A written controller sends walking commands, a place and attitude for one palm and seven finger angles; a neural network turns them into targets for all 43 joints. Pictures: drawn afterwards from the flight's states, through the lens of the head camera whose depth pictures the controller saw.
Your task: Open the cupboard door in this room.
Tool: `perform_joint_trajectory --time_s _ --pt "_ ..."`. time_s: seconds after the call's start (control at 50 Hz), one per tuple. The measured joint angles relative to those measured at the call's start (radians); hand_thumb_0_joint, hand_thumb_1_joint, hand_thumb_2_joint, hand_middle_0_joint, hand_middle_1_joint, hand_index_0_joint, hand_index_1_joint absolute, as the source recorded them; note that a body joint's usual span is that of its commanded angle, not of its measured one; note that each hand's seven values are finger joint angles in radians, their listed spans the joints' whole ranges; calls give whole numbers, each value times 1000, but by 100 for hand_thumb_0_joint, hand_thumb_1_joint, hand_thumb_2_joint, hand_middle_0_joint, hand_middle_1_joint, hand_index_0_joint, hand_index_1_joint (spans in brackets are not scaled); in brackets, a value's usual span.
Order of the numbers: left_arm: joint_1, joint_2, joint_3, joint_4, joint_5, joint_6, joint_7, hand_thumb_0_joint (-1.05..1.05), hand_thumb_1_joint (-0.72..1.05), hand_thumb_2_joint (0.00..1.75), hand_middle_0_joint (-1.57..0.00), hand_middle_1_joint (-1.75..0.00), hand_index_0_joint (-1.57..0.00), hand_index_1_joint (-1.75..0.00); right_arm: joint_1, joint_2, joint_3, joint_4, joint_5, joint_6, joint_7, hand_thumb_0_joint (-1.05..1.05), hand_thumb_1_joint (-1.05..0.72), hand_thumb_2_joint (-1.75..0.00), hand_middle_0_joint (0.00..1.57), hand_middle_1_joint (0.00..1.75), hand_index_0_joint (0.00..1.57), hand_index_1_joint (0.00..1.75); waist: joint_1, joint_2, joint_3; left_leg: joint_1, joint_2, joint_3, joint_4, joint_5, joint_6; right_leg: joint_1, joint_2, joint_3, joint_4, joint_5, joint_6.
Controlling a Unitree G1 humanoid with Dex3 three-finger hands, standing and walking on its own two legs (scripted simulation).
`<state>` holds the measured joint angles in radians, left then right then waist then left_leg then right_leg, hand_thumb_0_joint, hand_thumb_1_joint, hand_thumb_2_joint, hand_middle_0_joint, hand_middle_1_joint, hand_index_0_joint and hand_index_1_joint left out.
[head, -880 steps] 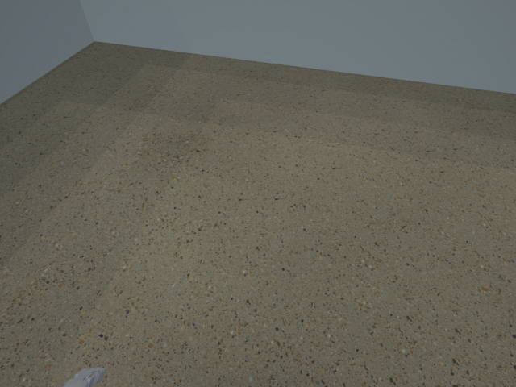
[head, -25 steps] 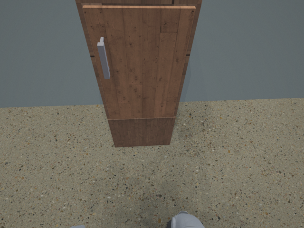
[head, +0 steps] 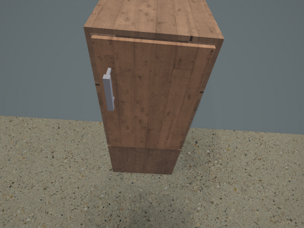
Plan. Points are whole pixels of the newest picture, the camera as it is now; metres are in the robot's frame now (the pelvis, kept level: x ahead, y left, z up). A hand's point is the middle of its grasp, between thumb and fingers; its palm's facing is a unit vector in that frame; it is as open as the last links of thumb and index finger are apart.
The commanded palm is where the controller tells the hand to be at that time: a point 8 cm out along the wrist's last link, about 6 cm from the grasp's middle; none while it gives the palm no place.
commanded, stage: come to a stop and stand still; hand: left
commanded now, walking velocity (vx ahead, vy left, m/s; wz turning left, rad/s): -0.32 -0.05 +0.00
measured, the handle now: (110, 90) +0.52 +0.20 +0.04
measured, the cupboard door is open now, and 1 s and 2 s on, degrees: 0 0 0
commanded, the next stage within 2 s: look again from close up in 1.72 s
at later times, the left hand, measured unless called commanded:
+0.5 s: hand out of the picture +0.01 +0.12 -0.14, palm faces +0.01 -0.95 -0.30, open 7.4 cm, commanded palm none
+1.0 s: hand out of the picture -0.09 +0.17 -0.18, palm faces +0.06 -0.98 -0.20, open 7.4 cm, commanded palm none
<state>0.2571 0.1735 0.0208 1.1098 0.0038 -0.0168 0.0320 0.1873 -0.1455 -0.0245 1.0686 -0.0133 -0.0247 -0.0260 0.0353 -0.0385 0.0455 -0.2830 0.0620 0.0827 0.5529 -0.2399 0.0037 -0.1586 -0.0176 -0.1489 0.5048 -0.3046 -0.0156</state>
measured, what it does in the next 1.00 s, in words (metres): steps on the spot: right foot, then left foot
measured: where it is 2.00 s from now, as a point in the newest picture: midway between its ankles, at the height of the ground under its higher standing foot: outside the picture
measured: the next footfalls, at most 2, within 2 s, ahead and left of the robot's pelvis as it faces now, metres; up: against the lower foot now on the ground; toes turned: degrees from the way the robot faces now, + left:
right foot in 0.34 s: +0.01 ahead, -0.17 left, +0.00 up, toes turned -6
left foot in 0.96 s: -0.03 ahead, +0.10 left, +0.00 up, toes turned +0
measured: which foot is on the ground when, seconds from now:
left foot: down 0.00-0.34, up 0.36-0.94, down 0.96-1.00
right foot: down 0.00-0.02, up 0.04-0.32, down 0.34-0.96, up 0.98-1.00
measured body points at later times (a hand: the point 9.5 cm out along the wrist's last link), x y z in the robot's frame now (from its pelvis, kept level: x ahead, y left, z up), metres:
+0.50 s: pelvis -0.03 -0.08 +0.01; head -0.02 -0.12 +0.45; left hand +0.01 +0.17 -0.12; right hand +0.01 -0.33 -0.17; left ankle -0.03 +0.09 -0.68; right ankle -0.03 -0.17 -0.73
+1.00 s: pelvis -0.06 -0.02 +0.00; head -0.05 -0.01 +0.45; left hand -0.09 +0.22 -0.16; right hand -0.01 -0.26 -0.14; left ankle -0.09 +0.11 -0.74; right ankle -0.03 -0.16 -0.73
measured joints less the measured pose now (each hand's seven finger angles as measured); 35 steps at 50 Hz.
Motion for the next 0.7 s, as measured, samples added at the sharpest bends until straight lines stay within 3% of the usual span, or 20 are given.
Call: perform_joint_trajectory --time_s 0.08,0.14,0.22,0.28,0.34,0.4,0.44,0.56,0.7 --pt "2 -4 -4 -7 -1 32 1 0 91 90 -20 -29 -20 -30 -46 23 3 -14 3 14 -18 1 -93 -90 20 30 20 30 10 -22 24 33 -18 34 -53 11 13 -46 -23 51 127 -110 26" --pt "-21 -5 5 -26 2 52 -2 0 91 90 -20 -29 -20 -30 -87 20 -8 -39 -2 25 -26 0 -93 -90 20 30 20 30 -2 4 64 29 -9 37 -81 38 13 -131 -15 97 310 -213 32" --pt "-51 14 29 -64 6 63 -1 0 91 90 -20 -29 -20 -30 -118 1 -25 -57 -9 43 -22 0 -93 -90 20 30 20 30 -8 34 101 9 16 42 -88 62 -5 -217 -10 137 433 -224 44" --pt "-67 36 41 -86 6 62 -1 0 91 90 -20 -29 -20 -30 -114 -16 -36 -56 -12 54 -14 0 -92 -90 20 30 20 30 -11 47 104 -7 32 40 -70 66 -27 -210 -25 135 364 -186 46" --pt "-61 53 41 -103 10 44 -4 0 91 90 -20 -29 -20 -30 -89 -35 -46 -48 -9 65 -3 0 -92 -90 20 30 20 30 -13 54 78 -40 40 32 -8 48 -56 -129 -45 115 142 -38 47" --pt "-52 34 24 -93 20 32 -3 0 91 90 -19 -29 -20 -30 -63 -65 -55 -34 0 87 7 1 -91 -90 20 30 20 30 -24 91 56 -75 23 -37 116 -144 -44 -119 -29 90 146 -29 7" --pt "-36 16 14 -92 22 32 -7 0 91 90 -19 -29 -20 -30 -38 -78 -56 -25 -2 101 15 1 -91 -90 20 30 20 30 -22 94 25 -91 -9 -64 206 -190 -32 -106 -30 87 113 -24 -12" --pt "-19 -32 -1 -99 13 19 -9 0 91 90 -20 -29 -20 -30 22 -100 -52 -7 -8 90 28 1 -91 -90 19 30 19 30 -18 81 -2 -104 -56 -89 399 -83 -42 -69 -30 85 -38 68 -28" --pt "-2 -31 5 -98 13 4 4 0 92 90 -20 -30 -21 -30 62 -114 -47 5 -10 112 24 1 -91 -90 19 30 19 30 -1 72 11 -89 -63 -110 441 -95 -69 -67 -46 60 -87 106 -28"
